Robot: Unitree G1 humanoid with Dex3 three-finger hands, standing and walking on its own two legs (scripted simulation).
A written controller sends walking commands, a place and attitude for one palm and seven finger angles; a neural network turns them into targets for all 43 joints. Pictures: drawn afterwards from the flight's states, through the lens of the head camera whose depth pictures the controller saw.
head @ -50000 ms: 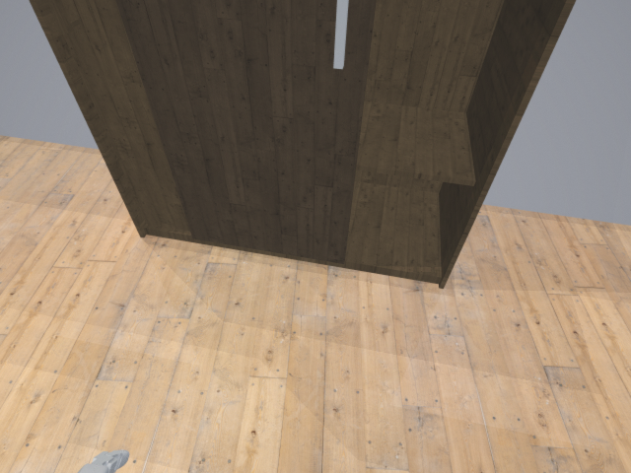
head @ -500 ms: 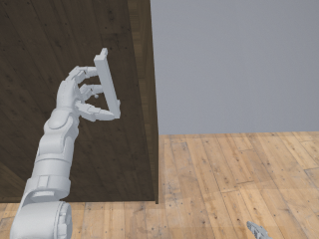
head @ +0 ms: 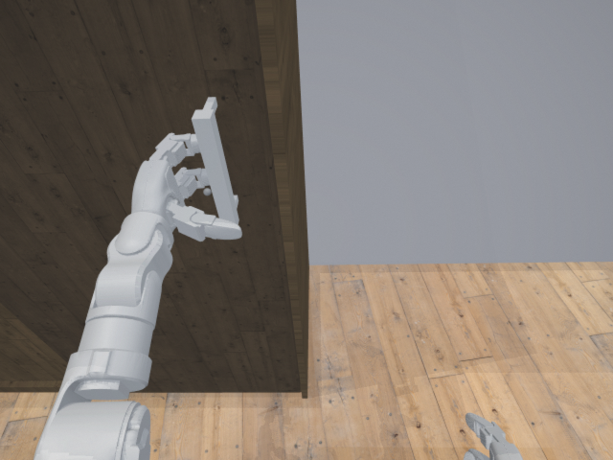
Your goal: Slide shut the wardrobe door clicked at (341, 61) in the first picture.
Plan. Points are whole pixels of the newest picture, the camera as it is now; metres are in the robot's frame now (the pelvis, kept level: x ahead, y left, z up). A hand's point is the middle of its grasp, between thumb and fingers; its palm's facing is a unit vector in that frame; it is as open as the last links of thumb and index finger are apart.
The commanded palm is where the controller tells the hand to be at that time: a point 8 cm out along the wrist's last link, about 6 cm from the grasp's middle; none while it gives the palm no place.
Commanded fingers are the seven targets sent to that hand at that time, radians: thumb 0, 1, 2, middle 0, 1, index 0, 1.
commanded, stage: slide the fingers in behind the handle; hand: left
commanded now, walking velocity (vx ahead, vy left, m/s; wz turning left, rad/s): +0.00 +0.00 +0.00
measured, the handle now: (221, 167) +0.46 +0.14 +0.17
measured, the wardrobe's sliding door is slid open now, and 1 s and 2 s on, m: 0.00 0.00 0.00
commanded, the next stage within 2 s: grip the handle and tug to test in 1.12 s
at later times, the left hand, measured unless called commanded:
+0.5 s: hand (226, 193) +0.40 +0.12 +0.18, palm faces +0.03 -1.00 +0.01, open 14.0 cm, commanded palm +0.37 +0.17 +0.18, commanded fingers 0.00 -0.50 0.30 -0.30 -1.20 -0.30 -1.20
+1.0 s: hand (231, 193) +0.40 +0.11 +0.18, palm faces +0.03 -1.00 -0.01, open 14.0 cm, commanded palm +0.37 +0.16 +0.18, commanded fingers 0.00 -0.50 0.30 -0.30 -1.20 -0.30 -1.20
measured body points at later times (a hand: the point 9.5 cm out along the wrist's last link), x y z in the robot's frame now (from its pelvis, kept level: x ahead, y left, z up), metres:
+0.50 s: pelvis +0.00 +0.00 +0.00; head -0.01 -0.03 +0.45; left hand +0.39 +0.17 +0.18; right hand +0.14 -0.25 -0.11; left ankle +0.02 +0.12 -0.74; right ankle -0.06 -0.09 -0.74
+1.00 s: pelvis +0.00 -0.01 +0.00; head -0.01 -0.03 +0.45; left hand +0.39 +0.16 +0.18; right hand +0.15 -0.25 -0.11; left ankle +0.02 +0.12 -0.74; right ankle -0.06 -0.09 -0.74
